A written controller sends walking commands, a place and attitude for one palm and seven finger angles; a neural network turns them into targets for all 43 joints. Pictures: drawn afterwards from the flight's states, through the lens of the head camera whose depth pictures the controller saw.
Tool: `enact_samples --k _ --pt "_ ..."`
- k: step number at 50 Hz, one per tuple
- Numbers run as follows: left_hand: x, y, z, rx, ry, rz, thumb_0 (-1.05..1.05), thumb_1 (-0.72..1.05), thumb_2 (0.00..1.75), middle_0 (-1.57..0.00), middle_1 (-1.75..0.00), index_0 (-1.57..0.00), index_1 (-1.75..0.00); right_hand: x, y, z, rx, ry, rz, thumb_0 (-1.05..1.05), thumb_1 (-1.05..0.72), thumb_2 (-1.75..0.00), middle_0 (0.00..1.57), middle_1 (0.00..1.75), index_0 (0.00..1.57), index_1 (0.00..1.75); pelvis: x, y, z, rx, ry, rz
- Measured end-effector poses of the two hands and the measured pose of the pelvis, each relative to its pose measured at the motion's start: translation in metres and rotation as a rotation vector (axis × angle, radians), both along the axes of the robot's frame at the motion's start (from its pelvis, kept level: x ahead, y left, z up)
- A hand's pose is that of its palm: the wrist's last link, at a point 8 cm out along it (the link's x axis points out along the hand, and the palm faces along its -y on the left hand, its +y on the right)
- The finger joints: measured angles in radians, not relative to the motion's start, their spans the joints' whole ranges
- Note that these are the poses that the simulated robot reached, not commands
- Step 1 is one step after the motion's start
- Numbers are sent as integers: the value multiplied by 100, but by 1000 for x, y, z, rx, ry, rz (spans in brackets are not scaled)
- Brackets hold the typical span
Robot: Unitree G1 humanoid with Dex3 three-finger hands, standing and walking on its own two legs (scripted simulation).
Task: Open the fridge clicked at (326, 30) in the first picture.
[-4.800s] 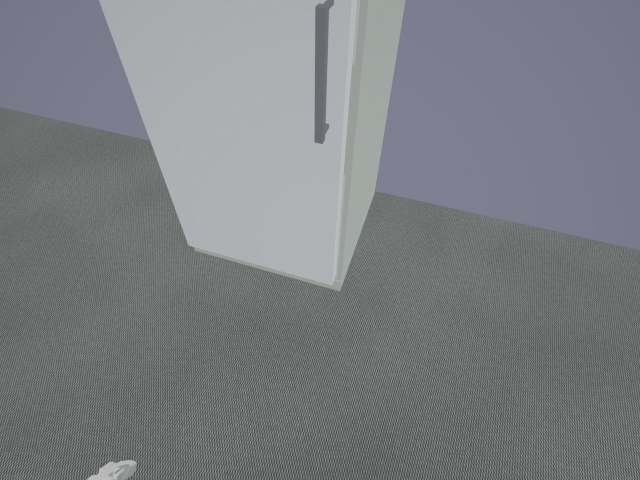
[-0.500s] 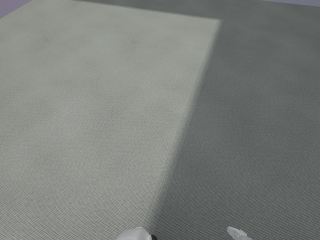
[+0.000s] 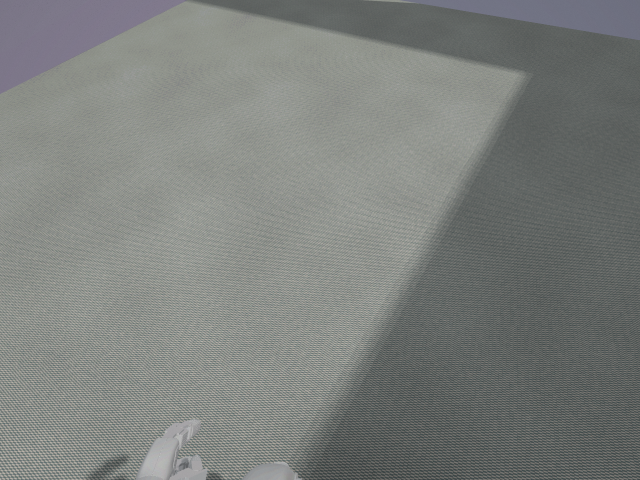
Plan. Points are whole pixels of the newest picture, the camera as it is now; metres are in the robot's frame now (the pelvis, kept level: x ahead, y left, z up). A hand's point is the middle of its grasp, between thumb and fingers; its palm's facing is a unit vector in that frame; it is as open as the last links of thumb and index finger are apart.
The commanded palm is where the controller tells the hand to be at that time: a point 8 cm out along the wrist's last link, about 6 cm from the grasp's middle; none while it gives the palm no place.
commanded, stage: walk to a spot facing it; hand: right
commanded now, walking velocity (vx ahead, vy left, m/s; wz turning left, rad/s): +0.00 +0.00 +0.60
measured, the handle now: out of the picture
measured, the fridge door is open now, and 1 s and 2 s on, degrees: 0 0 0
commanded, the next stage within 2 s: turn to face it in 1.32 s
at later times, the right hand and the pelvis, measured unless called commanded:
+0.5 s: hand (425, 472) +0.16 -0.13 -0.14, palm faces -0.31 +0.91 -0.27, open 7.4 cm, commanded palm none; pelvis -0.02 +0.02 +0.00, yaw +19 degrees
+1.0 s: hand (446, 435) +0.21 -0.17 -0.17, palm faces -0.50 +0.85 -0.16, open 7.4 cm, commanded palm none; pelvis +0.09 -0.01 +0.01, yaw +36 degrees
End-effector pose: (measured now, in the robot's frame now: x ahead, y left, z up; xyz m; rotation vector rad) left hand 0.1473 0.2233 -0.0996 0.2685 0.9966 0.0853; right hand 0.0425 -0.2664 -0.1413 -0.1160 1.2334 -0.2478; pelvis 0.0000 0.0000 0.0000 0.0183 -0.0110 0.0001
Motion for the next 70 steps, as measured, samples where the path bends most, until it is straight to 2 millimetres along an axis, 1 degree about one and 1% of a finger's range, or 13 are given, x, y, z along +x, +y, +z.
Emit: enact_samples --k 6,11,19,23,26,31,41,45,50,55,60,66,70 --pt "-67 3 3 11 99 154 0 90 89 -20 -30 -20 -30 24 -8 9 23 16 109 1 -91 -90 20 30 20 30 -1 -14 11 22 4 79" --pt "-126 12 -4 0 186 291 0 90 89 -20 -30 -20 -30 47 1 14 23 37 204 1 -91 -90 20 30 20 30 -3 -15 14 19 17 151" --pt "-221 35 -34 -62 308 492 0 90 89 -20 -30 -20 -30 103 55 21 -20 -31 410 1 -91 -90 20 30 20 30 -14 8 2 -14 31 275" --pt "-251 45 -48 -83 368 550 0 90 89 -20 -30 -20 -30 120 83 28 -45 -96 476 1 -91 -90 20 30 20 30 -18 18 -3 -17 27 314" --pt "-252 47 -43 -95 364 567 0 91 89 -20 -30 -20 -30 122 95 37 -42 -109 489 0 -90 -90 20 30 20 30 -16 22 5 -25 20 341" --pt "-229 50 -31 -103 272 580 0 91 89 -20 -30 -20 -30 118 101 38 -16 -86 522 0 -90 -90 21 30 21 30 -9 23 12 -28 13 390" --pt "-137 48 -6 -19 71 567 0 90 89 -20 -30 -20 -30 112 58 4 30 73 511 0 -90 -89 21 30 21 30 35 0 5 2 12 490" --pt "-120 36 2 25 13 604 0 90 89 -20 -30 -20 -30 133 42 -10 31 155 551 1 -90 -90 21 30 21 30 58 -11 0 12 2 565" --pt "-138 6 9 3 89 713 0 90 89 -20 -30 -20 -30 187 49 2 38 143 638 1 -91 -90 20 30 20 30 85 -12 14 32 5 627" --pt "-167 -31 0 -62 225 829 0 90 89 -20 -30 -20 -30 244 77 9 33 86 707 1 -91 -90 20 30 20 30 106 -7 18 33 11 683" --pt "-193 -64 -12 -149 339 949 0 90 89 -20 -30 -20 -30 288 123 9 33 59 804 1 -91 -90 20 30 20 30 120 4 15 16 12 748" --pt "-215 -87 -29 -253 425 1083 0 90 89 -20 -30 -20 -30 329 205 8 41 11 961 1 -91 -90 20 30 20 30 132 28 4 -10 13 830" --pt "-226 -83 -49 -318 451 1153 0 90 89 -20 -30 -20 -30 351 267 7 53 -88 1058 1 -91 -90 20 30 20 30 135 55 -11 -26 14 875"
